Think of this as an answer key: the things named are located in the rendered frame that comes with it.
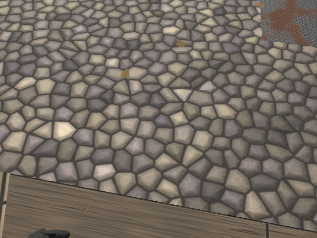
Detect robot left hand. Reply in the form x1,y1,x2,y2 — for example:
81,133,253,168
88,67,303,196
28,228,70,238

